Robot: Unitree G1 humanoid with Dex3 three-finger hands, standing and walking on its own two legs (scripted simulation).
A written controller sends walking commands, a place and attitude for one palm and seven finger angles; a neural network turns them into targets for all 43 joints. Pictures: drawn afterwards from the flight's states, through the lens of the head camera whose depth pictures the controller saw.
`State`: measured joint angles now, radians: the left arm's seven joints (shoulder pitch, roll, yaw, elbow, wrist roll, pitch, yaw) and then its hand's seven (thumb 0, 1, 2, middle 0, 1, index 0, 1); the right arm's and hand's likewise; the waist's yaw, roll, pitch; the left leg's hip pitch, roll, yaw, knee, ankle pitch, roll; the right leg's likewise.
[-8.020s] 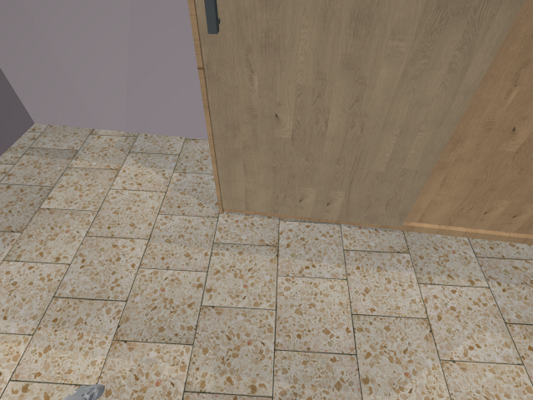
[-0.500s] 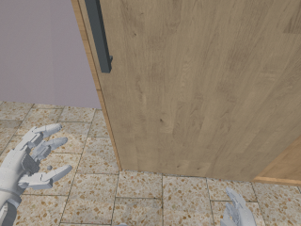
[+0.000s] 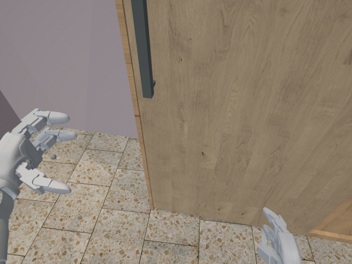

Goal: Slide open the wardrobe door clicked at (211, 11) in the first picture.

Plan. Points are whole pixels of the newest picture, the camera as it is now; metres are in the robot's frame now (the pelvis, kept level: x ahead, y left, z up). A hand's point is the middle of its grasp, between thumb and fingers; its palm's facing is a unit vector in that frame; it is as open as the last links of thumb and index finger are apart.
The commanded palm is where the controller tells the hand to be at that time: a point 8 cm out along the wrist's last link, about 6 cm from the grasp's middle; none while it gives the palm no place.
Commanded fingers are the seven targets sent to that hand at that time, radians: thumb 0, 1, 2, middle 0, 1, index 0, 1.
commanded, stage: raise the hand with hooked fingers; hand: left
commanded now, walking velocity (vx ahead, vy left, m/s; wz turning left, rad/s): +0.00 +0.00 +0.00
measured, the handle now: (146, 46) +0.55 +0.15 +0.26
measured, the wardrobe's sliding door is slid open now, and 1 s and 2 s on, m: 0.00 0.00 0.00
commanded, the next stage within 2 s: move the hooked fingers beside the handle in 0.84 s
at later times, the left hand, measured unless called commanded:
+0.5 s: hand (45, 113) +0.28 +0.27 +0.24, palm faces -0.01 -0.99 -0.13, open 14.0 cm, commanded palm +0.24 +0.31 +0.25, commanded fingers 0.00 -0.50 0.30 -0.30 -1.20 -0.30 -1.20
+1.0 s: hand (52, 111) +0.29 +0.26 +0.24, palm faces +0.00 -0.99 -0.12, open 14.0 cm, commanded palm +0.27 +0.30 +0.25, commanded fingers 0.00 -0.50 0.30 -0.30 -1.20 -0.30 -1.20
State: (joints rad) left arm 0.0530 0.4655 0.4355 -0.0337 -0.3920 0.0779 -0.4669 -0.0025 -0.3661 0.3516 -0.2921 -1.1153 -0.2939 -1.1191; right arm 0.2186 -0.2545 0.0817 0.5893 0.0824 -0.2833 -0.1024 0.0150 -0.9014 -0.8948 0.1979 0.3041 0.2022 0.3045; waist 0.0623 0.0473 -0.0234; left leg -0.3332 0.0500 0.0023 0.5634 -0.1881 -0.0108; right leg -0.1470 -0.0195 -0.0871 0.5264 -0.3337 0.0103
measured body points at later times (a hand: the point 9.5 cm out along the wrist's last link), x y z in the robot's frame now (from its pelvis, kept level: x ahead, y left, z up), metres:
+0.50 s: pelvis +0.00 -0.01 +0.01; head -0.03 -0.04 +0.45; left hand +0.27 +0.32 +0.25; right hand +0.20 -0.23 -0.06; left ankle +0.07 +0.12 -0.73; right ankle -0.03 -0.12 -0.73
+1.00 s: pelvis +0.02 -0.01 +0.01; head -0.01 -0.04 +0.45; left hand +0.28 +0.32 +0.25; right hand +0.23 -0.22 -0.06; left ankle +0.07 +0.12 -0.73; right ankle -0.03 -0.12 -0.73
